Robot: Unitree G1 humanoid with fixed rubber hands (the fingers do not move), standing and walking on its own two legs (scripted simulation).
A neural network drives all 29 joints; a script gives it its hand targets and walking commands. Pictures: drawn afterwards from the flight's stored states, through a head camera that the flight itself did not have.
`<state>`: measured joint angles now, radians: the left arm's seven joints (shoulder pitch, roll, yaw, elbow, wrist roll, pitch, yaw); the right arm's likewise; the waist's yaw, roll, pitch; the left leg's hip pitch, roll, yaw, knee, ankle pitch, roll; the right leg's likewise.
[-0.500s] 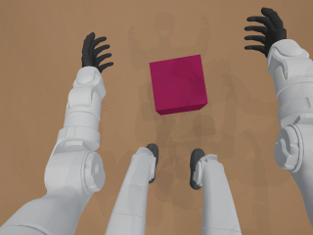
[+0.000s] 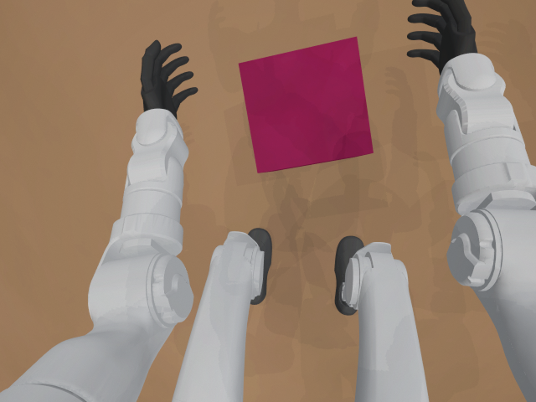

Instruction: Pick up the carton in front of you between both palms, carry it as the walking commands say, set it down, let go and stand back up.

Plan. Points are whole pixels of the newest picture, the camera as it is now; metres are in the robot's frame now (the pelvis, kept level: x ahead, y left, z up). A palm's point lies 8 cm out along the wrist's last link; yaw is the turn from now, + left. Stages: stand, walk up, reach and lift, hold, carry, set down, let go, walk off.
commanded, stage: reach and lift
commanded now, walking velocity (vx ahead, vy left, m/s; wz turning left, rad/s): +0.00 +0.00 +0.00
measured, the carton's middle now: (306, 118) +0.49 +0.01 -0.43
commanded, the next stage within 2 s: none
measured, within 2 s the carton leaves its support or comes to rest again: leaves its support in 1.34 s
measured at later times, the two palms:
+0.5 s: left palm (211, 127) +0.46 +0.19 -0.35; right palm (403, 94) +0.52 -0.17 -0.35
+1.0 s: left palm (220, 122) +0.47 +0.17 -0.35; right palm (390, 93) +0.52 -0.15 -0.36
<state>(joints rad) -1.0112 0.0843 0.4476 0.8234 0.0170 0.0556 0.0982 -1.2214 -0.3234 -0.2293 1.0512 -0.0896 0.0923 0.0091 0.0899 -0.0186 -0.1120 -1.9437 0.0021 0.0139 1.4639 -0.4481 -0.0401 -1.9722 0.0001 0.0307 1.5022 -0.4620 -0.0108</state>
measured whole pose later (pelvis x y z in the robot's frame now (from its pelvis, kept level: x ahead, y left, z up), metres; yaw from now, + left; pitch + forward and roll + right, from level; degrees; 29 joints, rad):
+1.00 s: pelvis -0.05 +0.00 -0.18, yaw +2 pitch +38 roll +4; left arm -1.41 0.19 0.20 1.12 -0.23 0.02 0.18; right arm -1.59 -0.46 0.11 1.29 0.20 0.06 -0.03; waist 0.08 0.04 0.34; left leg -2.26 -0.03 0.01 2.13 -0.53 -0.06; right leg -2.29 -0.02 0.04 2.18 -0.56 -0.02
